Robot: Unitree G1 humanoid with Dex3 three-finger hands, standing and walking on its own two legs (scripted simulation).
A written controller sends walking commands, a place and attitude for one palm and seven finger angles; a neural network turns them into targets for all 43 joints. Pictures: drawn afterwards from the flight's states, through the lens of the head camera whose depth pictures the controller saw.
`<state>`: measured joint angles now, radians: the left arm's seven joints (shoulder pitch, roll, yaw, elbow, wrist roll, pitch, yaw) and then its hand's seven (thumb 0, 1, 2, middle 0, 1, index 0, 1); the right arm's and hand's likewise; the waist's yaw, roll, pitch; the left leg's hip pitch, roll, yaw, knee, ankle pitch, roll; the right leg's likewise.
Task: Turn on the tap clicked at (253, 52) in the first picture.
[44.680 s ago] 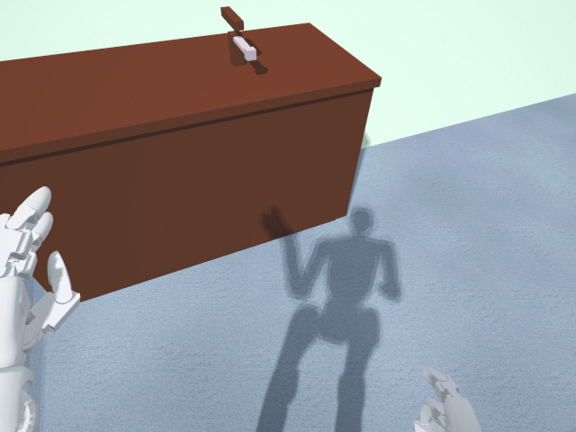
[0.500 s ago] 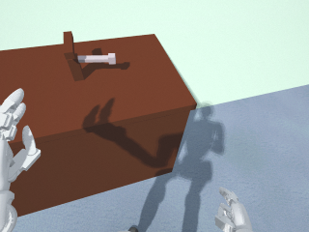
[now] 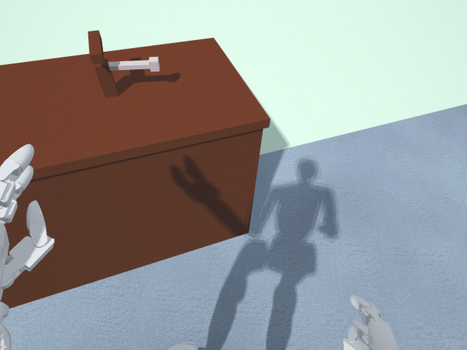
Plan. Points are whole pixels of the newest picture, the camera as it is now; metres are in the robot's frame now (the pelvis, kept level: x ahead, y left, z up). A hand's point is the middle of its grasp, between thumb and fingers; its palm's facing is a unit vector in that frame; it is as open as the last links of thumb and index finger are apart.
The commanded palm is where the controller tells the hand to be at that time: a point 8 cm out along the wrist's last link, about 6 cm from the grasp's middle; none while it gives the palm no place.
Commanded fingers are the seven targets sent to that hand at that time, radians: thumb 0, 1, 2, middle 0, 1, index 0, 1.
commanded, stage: stop stepping back and stand still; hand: left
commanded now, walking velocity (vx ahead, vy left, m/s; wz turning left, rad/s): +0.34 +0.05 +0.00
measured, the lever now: (154, 64) +0.79 +0.25 +0.08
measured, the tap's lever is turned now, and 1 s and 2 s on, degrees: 78 78 78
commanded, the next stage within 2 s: stand and check the lever's angle in 1.26 s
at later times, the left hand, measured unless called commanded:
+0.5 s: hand (22, 311) +0.13 +0.22 +0.17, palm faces +0.41 -0.82 -0.39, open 7.4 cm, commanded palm +0.08 +0.27 +0.19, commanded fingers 0.00 0.90 0.90 -0.20 -0.30 -0.20 -0.30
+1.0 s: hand (2, 262) +0.18 +0.27 +0.17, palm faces +0.44 -0.81 -0.38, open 7.4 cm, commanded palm +0.12 +0.30 +0.19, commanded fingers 0.00 0.90 0.90 -0.20 -0.30 -0.20 -0.30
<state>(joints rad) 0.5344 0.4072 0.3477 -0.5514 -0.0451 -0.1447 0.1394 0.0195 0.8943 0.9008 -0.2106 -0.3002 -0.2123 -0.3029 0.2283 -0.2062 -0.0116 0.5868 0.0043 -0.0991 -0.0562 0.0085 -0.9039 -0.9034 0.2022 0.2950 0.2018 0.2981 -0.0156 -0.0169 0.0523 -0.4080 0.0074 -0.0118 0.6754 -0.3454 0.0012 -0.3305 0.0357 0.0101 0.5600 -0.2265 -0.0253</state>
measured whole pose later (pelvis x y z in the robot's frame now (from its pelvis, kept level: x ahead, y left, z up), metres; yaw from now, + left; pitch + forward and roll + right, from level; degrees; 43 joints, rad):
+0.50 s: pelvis -0.06 -0.02 +0.01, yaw +4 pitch -2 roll +1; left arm 0.49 0.33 0.31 -0.45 -0.04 -0.16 0.11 0.02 0.89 0.90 -0.21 -0.30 -0.21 -0.30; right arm 0.27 -0.21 -0.01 0.70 0.01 -0.09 -0.05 0.01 -0.90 -0.90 0.20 0.30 0.20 0.30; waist 0.00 0.01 0.02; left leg -0.47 0.03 0.00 1.02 -0.32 0.01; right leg -0.25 0.03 -0.04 0.53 -0.25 -0.06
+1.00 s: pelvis -0.02 +0.01 +0.01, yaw +4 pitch -2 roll -1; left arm 0.45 0.36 0.33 -0.48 -0.05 -0.15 0.14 0.02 0.89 0.90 -0.21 -0.30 -0.21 -0.30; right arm 0.17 -0.19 0.01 0.61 0.01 -0.09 -0.05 0.01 -0.90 -0.90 0.20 0.30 0.20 0.30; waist 0.01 0.00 0.07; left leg -0.20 0.03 0.02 0.51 -0.27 0.00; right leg -0.16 0.01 -0.01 0.48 -0.28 -0.01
